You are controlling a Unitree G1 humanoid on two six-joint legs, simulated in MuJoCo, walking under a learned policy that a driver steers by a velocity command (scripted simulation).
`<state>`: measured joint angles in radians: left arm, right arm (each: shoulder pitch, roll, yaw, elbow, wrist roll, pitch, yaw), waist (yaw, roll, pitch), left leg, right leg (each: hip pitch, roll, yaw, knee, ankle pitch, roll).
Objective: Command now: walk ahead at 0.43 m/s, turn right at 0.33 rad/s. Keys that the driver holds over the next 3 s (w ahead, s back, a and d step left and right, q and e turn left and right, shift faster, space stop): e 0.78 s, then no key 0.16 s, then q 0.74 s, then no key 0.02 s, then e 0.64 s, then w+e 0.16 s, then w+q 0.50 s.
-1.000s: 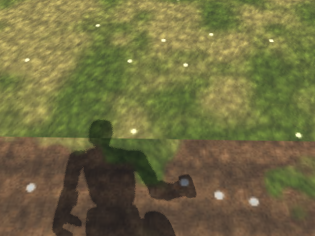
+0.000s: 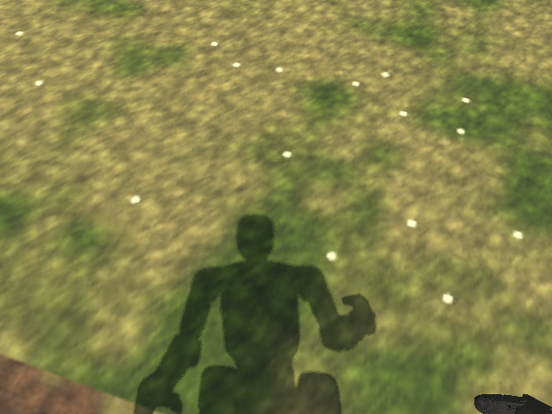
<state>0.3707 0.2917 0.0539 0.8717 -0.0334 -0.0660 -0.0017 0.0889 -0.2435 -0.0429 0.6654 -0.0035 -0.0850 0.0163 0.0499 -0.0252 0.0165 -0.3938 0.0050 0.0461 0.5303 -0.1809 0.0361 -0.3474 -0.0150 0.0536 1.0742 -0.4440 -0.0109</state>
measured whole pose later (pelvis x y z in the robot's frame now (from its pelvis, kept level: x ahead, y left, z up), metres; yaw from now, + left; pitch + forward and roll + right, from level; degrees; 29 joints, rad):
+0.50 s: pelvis +0.16 -0.03 +0.00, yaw -16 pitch +3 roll +1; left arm 0.15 0.30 0.07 0.64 0.00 0.01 -0.02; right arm 0.11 -0.30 -0.07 0.76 0.00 -0.01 -0.03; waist 0.01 0.01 0.07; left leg -0.49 0.01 -0.01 1.17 -0.50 -0.04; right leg -0.45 0.05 0.02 0.51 -0.11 -0.07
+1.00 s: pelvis +0.21 +0.01 +0.01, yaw -31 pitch +2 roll -2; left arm 0.18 0.33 0.10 0.64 0.00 0.05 0.03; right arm 0.20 -0.25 -0.06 0.75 -0.01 0.00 -0.02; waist -0.03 -0.04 0.02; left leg -0.28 0.02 -0.02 0.47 -0.23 0.01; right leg -0.49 0.08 0.13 1.03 -0.41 0.08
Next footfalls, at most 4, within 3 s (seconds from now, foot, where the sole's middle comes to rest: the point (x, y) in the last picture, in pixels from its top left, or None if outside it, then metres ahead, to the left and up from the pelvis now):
0.36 right None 0.27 -0.14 -0.77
0.80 left None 0.32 0.08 -0.77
1.12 right None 0.16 -0.13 -0.77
1.44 left None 0.28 0.11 -0.77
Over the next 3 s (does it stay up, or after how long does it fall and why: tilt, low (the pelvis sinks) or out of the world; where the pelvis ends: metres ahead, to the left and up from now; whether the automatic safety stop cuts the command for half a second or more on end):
stays up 0.41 -0.12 -0.02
